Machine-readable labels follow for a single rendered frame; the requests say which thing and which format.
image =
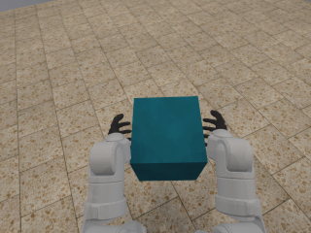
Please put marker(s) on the right robot forearm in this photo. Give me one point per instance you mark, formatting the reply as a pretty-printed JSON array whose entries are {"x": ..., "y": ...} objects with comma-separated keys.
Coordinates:
[{"x": 236, "y": 189}]

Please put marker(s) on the left robot thigh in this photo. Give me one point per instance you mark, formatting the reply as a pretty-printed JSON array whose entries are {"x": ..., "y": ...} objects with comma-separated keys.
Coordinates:
[{"x": 135, "y": 227}]

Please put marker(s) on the right robot hand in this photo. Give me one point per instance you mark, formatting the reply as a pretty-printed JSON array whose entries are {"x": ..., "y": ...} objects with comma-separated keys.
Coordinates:
[{"x": 219, "y": 122}]

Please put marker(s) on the carton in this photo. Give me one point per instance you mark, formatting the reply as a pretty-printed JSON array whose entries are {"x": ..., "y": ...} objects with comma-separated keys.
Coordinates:
[{"x": 167, "y": 139}]

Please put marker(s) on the robot right upper arm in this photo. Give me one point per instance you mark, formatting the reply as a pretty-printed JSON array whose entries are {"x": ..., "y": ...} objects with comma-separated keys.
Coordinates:
[{"x": 237, "y": 227}]

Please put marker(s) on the left robot forearm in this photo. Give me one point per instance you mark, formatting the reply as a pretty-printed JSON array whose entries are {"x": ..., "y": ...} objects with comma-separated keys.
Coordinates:
[{"x": 106, "y": 174}]

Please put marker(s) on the left robot hand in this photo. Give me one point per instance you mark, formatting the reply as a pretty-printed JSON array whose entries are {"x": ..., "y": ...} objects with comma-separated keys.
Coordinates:
[{"x": 115, "y": 126}]

